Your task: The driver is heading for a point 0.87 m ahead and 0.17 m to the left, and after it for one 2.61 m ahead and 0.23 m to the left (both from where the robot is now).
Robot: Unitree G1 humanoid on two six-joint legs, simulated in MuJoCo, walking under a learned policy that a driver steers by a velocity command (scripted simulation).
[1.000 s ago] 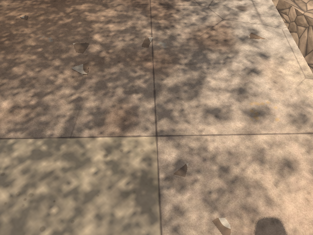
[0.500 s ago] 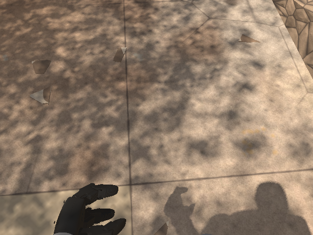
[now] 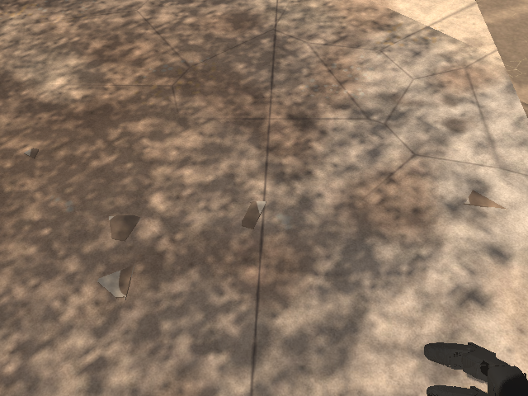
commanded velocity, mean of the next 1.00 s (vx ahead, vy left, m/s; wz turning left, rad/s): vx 0.50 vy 0.00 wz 0.15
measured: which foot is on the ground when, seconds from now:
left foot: up 0.00-0.10, down 0.12-0.60, up 0.62-1.00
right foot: down 0.00-0.12, up 0.14-0.58, down 0.60-1.00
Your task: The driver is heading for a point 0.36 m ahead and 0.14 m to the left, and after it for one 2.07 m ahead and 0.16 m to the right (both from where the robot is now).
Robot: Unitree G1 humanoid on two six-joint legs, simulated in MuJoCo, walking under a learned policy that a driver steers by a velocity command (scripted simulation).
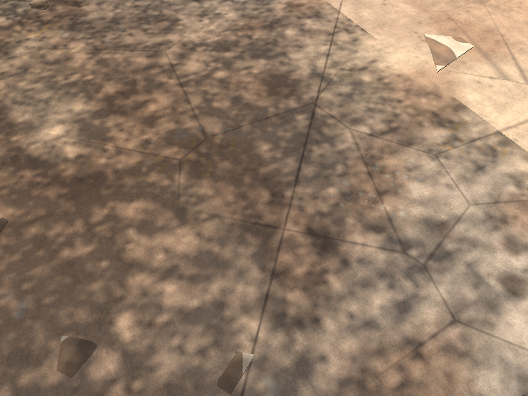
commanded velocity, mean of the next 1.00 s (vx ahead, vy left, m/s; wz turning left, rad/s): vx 0.22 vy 0.00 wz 0.03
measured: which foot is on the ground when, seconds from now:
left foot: up 0.00-0.14, down 0.16-0.64, up 0.66-0.98, down 1.00-1.00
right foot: down 0.00-0.14, up 0.16-0.58, down 0.60-1.00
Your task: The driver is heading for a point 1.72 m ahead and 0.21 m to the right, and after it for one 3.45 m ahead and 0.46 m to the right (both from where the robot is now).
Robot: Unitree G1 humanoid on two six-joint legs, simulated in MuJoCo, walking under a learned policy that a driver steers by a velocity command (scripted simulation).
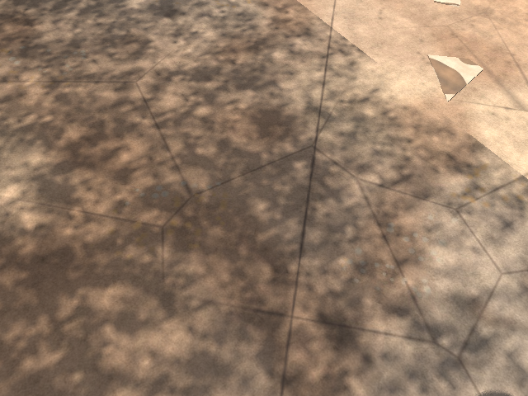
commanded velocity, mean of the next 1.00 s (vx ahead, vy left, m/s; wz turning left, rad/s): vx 0.01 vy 0.00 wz -0.39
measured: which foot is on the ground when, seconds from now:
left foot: down 0.00-0.42, up 0.44-0.80, down 0.82-1.00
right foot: down 0.00-0.00, up 0.02-0.40, down 0.42-1.00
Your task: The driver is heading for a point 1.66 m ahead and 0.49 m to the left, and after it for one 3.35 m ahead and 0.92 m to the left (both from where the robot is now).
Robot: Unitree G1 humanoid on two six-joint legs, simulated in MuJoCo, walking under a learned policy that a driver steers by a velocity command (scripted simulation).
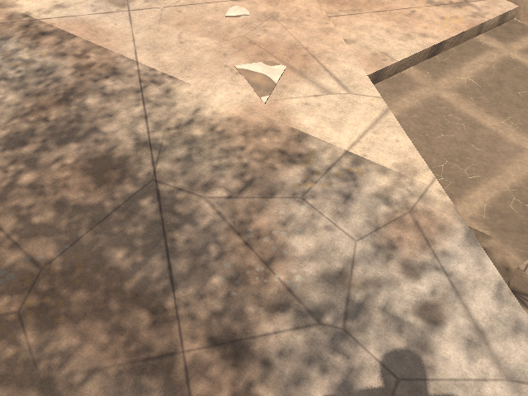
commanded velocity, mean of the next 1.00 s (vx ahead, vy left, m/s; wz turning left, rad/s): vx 0.03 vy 0.00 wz -0.02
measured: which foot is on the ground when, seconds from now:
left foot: down 0.00-1.00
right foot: down 0.00-0.88, up 0.90-1.00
